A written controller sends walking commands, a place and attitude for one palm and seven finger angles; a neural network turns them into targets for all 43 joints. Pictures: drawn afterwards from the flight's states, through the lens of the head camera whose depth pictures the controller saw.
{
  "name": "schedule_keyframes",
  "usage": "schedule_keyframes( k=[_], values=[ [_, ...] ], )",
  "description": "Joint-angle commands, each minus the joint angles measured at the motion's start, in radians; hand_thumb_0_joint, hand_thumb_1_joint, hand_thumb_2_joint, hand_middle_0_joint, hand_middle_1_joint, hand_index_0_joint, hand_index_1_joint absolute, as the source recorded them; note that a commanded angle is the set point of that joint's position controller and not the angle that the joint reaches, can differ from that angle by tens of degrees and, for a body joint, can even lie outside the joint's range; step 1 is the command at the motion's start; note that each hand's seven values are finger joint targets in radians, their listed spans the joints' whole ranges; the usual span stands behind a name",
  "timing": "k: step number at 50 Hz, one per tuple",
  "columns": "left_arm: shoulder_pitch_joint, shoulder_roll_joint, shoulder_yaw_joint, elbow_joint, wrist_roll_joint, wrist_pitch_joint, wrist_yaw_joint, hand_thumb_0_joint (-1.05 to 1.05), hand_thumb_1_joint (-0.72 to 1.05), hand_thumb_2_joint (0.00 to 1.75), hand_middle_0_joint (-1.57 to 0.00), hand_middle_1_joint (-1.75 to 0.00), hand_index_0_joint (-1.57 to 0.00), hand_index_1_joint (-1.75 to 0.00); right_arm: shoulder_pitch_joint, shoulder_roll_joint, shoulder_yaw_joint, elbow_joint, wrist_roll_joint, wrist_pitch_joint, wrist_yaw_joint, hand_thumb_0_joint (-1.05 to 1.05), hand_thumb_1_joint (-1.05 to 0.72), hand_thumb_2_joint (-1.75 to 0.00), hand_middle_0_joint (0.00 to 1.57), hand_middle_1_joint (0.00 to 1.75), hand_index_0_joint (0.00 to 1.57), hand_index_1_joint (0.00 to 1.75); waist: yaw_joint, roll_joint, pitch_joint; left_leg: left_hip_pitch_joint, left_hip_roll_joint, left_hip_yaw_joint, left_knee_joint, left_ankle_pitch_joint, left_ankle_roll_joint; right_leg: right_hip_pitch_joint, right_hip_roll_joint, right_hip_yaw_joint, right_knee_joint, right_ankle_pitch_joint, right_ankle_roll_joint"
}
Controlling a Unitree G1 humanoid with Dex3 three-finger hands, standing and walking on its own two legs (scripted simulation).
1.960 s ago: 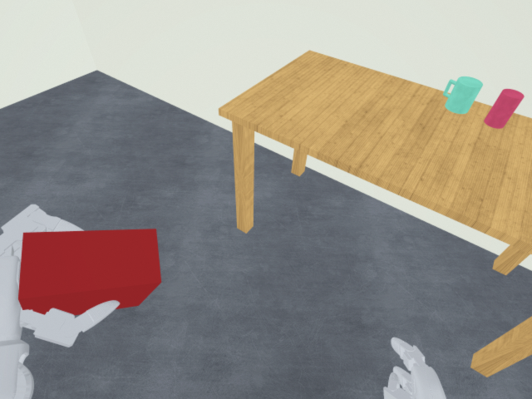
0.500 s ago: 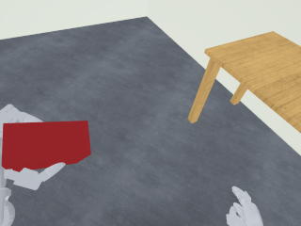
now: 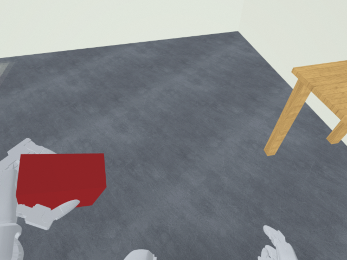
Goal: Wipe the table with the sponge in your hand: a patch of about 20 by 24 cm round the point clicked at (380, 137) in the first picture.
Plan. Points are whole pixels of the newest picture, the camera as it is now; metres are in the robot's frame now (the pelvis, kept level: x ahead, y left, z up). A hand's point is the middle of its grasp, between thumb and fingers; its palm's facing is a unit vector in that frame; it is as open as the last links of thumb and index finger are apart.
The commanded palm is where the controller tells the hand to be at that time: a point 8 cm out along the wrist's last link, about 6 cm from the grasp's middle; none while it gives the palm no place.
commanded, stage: walk around to get in front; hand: left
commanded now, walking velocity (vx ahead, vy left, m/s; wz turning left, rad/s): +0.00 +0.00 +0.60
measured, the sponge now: (74, 183) +0.22 +0.19 +0.13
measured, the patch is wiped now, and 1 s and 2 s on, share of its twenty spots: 0.00 0.00 0.00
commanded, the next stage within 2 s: none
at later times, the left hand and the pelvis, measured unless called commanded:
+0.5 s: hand out of the picture +0.07 +0.28 +0.18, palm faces +0.61 -0.66 -0.43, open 10.2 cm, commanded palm +0.02 +0.30 +0.18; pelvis -0.06 -0.01 +0.00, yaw +16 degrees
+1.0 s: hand out of the picture +0.04 +0.32 +0.17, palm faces +0.80 -0.48 -0.36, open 10.2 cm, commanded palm -0.02 +0.33 +0.18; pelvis -0.02 +0.01 -0.02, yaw +30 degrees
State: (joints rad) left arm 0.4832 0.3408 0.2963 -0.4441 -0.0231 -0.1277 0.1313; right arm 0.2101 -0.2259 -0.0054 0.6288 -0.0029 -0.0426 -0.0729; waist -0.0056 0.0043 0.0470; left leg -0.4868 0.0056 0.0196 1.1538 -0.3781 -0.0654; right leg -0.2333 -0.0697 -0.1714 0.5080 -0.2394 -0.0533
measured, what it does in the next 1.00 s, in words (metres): steps on the spot, turning left: left foot, then right foot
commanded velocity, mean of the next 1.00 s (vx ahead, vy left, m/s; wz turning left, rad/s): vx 0.27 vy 0.00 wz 0.52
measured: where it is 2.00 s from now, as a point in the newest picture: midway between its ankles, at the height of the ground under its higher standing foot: outside the picture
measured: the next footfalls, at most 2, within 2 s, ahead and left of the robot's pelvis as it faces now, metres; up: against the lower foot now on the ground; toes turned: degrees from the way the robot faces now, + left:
left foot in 0.20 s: -0.04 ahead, +0.15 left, +0.00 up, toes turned +11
right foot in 0.54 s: +0.02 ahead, -0.11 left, +0.00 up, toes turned +12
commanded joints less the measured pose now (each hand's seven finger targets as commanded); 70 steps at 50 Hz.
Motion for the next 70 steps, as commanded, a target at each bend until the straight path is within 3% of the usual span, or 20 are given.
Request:
schedule_keyframes(
  k=[1, 8, 11, 13, 17, 24, 26, 27, 28, 31, 35, 44, 47, 48, 50, 52, 57, 67, 68, 70],
  values=[
    [-0.109, 0.239, 0.188, -0.261, -0.006, -0.099, 0.048, 0.0, 0.1, 1.3, -1.2, -1.6, -1.2, -1.6, -0.127, -0.07, -0.034, -0.2, -0.015, -0.062, -0.031, 0.0, -0.9, -0.9, 0.2, 0.3, 0.2, 0.3, 0.033, -0.136, -0.091, 0.068, 0.042, 0.045, -0.22, -0.039, 0.02, 0.022, -0.262, 0.169, -0.256, 0.015, -0.052],
    [-0.033, 0.18, 0.169, -0.329, -0.022, -0.103, 0.067, 0.0, 0.1, 1.3, -1.2, -1.6, -1.2, -1.6, -0.032, -0.067, -0.034, -0.217, -0.02, -0.059, -0.018, 0.0, -0.9, -0.9, 0.2, 0.3, 0.2, 0.3, -0.004, -0.057, -0.207, 0.264, 0.005, 0.086, -0.734, 0.069, 0.058, 0.101, -0.252, 0.126, 0.01, 0.169, 0.008],
    [-0.05, 0.197, 0.157, -0.416, -0.021, -0.145, 0.05, 0.0, 0.1, 1.3, -1.2, -1.6, -1.2, -1.6, -0.03, -0.115, -0.05, -0.227, -0.013, -0.087, 0.004, 0.0, -0.9, -0.9, 0.2, 0.3, 0.2, 0.3, 0.005, 0.359, -0.161, 0.49, 0.387, -0.42, -0.803, 0.867, 0.263, -0.358, -0.005, 0.061, 0.495, -0.366, 0.134],
    [-0.08, 0.22, 0.172, -0.41, 0.019, -0.152, 0.019, 0.0, 0.1, 1.3, -1.2, -1.6, -1.2, -1.6, -0.048, -0.091, -0.043, -0.191, -0.017, -0.102, 0.02, 0.0, -0.9, -0.9, 0.2, 0.3, 0.2, 0.3, -0.002, 0.269, -0.124, 0.461, 0.393, -0.458, -0.781, 0.738, 0.313, -0.467, -0.037, 0.149, 0.632, -0.339, 0.125],
    [-0.082, 0.16, 0.13, -0.394, 0.005, -0.136, 0.016, 0.0, 0.1, 1.3, -1.2, -1.6, -1.2, -1.6, -0.043, -0.109, -0.062, -0.166, 0.011, -0.122, 0.039, 0.0, -0.9, -0.9, 0.2, 0.3, 0.2, 0.3, 0.002, 0.281, -0.071, 0.284, 0.213, -0.209, -0.823, 0.329, 0.229, -0.288, 0.01, 0.078, 0.491, -0.156, 0.139],
    [-0.123, 0.152, 0.134, -0.216, -0.007, -0.103, 0.01, 0.0, 0.1, 1.3, -1.2, -1.6, -1.2, -1.6, -0.082, -0.086, -0.03, -0.146, -0.002, -0.106, 0.018, 0.0, -0.9, -0.9, 0.2, 0.3, 0.2, 0.3, 0.021, 0.236, -0.05, 0.097, 0.189, -0.293, -0.81, -0.094, 0.231, 0.014, 0.09, 0.019, 0.132, -0.231, 0.136],
    [-0.141, 0.154, 0.129, -0.197, 0.003, -0.086, 0.005, 0.0, 0.1, 1.3, -1.2, -1.6, -1.2, -1.6, -0.093, -0.058, -0.018, -0.149, 0.004, -0.095, 0.02, 0.0, -0.9, -0.9, 0.2, 0.3, 0.2, 0.3, 0.044, 0.05, -0.074, -0.092, 0.1, -0.194, -0.57, -0.18, 0.163, 0.241, -0.012, 0.12, -0.138, -0.208, 0.088],
    [-0.134, 0.205, 0.154, -0.184, 0.012, -0.072, 0.009, 0.0, 0.1, 1.3, -1.2, -1.6, -1.2, -1.6, -0.089, -0.026, -0.02, -0.155, 0.01, -0.086, 0.021, 0.0, -0.9, -0.9, 0.2, 0.3, 0.2, 0.3, 0.049, -0.253, -0.093, -0.258, -0.013, -0.053, -0.225, -0.24, 0.099, 0.317, -0.267, 0.452, -0.283, -0.366, -0.007],
    [-0.169, 0.236, 0.159, -0.193, -0.004, -0.071, 0.013, 0.0, 0.1, 1.3, -1.2, -1.6, -1.2, -1.6, -0.136, -0.067, -0.029, -0.161, 0.003, -0.091, 0.012, 0.0, -0.9, -0.9, 0.2, 0.3, 0.2, 0.3, 0.047, -0.345, -0.052, -0.318, -0.029, -0.051, 0.079, -0.214, 0.058, 0.215, -0.444, 0.709, -0.342, -0.348, -0.075],
    [-0.115, 0.225, 0.161, -0.221, 0.005, -0.104, 0.008, 0.0, 0.1, 1.3, -1.2, -1.6, -1.2, -1.6, -0.123, -0.075, -0.034, -0.141, -0.019, -0.072, 0.018, 0.0, -0.9, -0.9, 0.2, 0.3, 0.2, 0.3, 0.017, -0.116, -0.027, -0.252, 0.058, -0.067, 0.235, 0.011, 0.021, 0.058, -0.344, 0.448, -0.295, -0.202, -0.054],
    [-0.137, 0.242, 0.186, -0.286, 0.005, -0.124, 0.019, 0.0, 0.1, 1.3, -1.2, -1.6, -1.2, -1.6, -0.147, -0.071, -0.034, -0.156, -0.014, -0.054, 0.006, 0.0, -0.9, -0.9, 0.2, 0.3, 0.2, 0.3, 0.014, -0.125, -0.043, -0.199, 0.077, 0.018, 0.074, 0.066, 0.011, 0.12, -0.286, 0.162, -0.273, 0.02, -0.039],
    [-0.052, 0.184, 0.176, -0.295, -0.014, -0.105, 0.067, 0.0, 0.1, 1.3, -1.2, -1.6, -1.2, -1.6, -0.077, -0.067, -0.054, -0.22, -0.009, -0.062, 0.006, 0.0, -0.9, -0.9, 0.2, 0.3, 0.2, 0.3, 0.06, -0.205, -0.088, -0.017, 0.058, 0.167, -0.46, -0.006, 0.062, 0.205, -0.313, 0.117, -0.185, 0.121, -0.079],
    [-0.094, 0.163, 0.143, -0.338, -0.016, -0.099, 0.079, 0.0, 0.1, 1.3, -1.2, -1.6, -1.2, -1.6, -0.036, -0.077, -0.059, -0.216, -0.007, -0.057, 0.001, 0.0, -0.9, -0.9, 0.2, 0.3, 0.2, 0.3, 0.01, -0.133, -0.154, 0.201, 0.006, 0.198, -0.636, 0.056, 0.073, 0.155, -0.284, 0.037, 0.029, 0.14, -0.038],
    [-0.124, 0.164, 0.138, -0.383, -0.014, -0.112, 0.081, 0.0, 0.1, 1.3, -1.2, -1.6, -1.2, -1.6, -0.022, -0.084, -0.063, -0.224, -0.005, -0.06, -0.008, 0.0, -0.9, -0.9, 0.2, 0.3, 0.2, 0.3, -0.016, -0.005, -0.202, 0.393, 0.003, 0.182, -0.699, 0.104, 0.1, 0.045, -0.213, -0.021, 0.26, 0.222, 0.008],
    [-0.121, 0.172, 0.138, -0.443, 0.001, -0.154, 0.084, 0.0, 0.1, 1.3, -1.2, -1.6, -1.2, -1.6, -0.041, -0.102, -0.055, -0.234, -0.007, -0.07, 0.004, 0.0, -0.9, -0.9, 0.2, 0.3, 0.2, 0.3, -0.009, 0.45, -0.23, 0.694, 0.401, -0.489, -0.802, 0.552, 0.321, -0.428, 0.009, 0.003, 0.754, -0.399, 0.096],
    [-0.178, 0.291, 0.204, -0.376, 0.023, -0.161, 0.064, 0.0, 0.1, 1.3, -1.2, -1.6, -1.2, -1.6, -0.056, -0.092, -0.044, -0.201, -0.001, -0.083, 0.024, 0.0, -0.9, -0.9, 0.2, 0.3, 0.2, 0.3, -0.007, 0.216, -0.169, 0.56, 0.429, -0.527, -0.818, 0.493, 0.349, -0.497, -0.046, 0.156, 0.865, -0.348, 0.072],
    [-0.043, 0.223, 0.208, -0.478, 0.001, -0.163, 0.042, 0.0, 0.1, 1.3, -1.2, -1.6, -1.2, -1.6, -0.064, -0.067, -0.048, -0.172, 0.02, -0.102, 0.032, 0.0, -0.9, -0.9, 0.2, 0.3, 0.2, 0.3, 0.022, 0.275, -0.119, 0.349, 0.254, -0.135, -0.855, 0.27, 0.255, -0.405, -0.07, 0.088, 0.626, -0.122, 0.108],
    [-0.14, 0.145, 0.137, -0.118, 0.003, -0.132, 0.014, 0.0, 0.1, 1.3, -1.2, -1.6, -1.2, -1.6, -0.06, -0.069, -0.04, -0.117, 0.006, -0.095, -0.002, 0.0, -0.9, -0.9, 0.2, 0.3, 0.2, 0.3, 0.031, 0.11, -0.108, 0.208, 0.211, 0.01, -0.636, 0.188, 0.192, 0.056, 0.051, -0.062, 0.034, -0.066, 0.105],
    [-0.167, 0.157, 0.129, -0.125, 0.009, -0.123, 0.016, 0.0, 0.1, 1.3, -1.2, -1.6, -1.2, -1.6, -0.064, -0.051, -0.035, -0.113, 0.013, -0.088, -0.001, 0.0, -0.9, -0.9, 0.2, 0.3, 0.2, 0.3, 0.034, 0.002, -0.147, 0.148, 0.165, 0.026, -0.419, 0.163, 0.17, 0.163, -0.014, 0.035, -0.056, -0.087, 0.073],
    [-0.201, 0.246, 0.176, -0.139, 0.013, -0.104, 0.024, 0.0, 0.1, 1.3, -1.2, -1.6, -1.2, -1.6, -0.126, -0.055, -0.031, -0.149, 0.014, -0.084, 0.0, 0.0, -0.9, -0.9, 0.2, 0.3, 0.2, 0.3, 0.049, -0.385, -0.153, -0.256, -0.013, 0.016, 0.13, -0.202, 0.09, 0.333, -0.409, 0.69, -0.233, -0.029, -0.106]
  ],
)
